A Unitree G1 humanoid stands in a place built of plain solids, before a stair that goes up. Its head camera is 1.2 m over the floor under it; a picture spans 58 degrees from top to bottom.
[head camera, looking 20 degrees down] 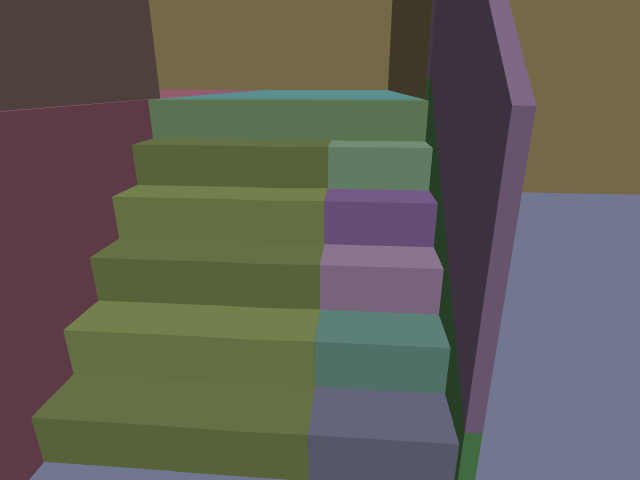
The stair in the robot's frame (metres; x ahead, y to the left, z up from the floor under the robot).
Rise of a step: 0.19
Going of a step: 0.22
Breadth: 1.35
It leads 5 degrees to the right of straight ahead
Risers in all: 6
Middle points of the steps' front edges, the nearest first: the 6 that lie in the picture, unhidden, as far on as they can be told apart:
1.06 0.26 0.19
1.28 0.24 0.37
1.50 0.22 0.56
1.72 0.20 0.75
1.94 0.19 0.93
2.17 0.17 1.12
